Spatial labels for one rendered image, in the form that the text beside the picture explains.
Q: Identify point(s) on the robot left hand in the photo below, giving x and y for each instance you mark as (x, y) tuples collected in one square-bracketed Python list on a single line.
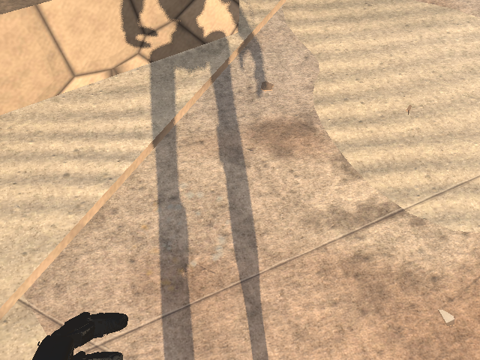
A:
[(77, 332)]

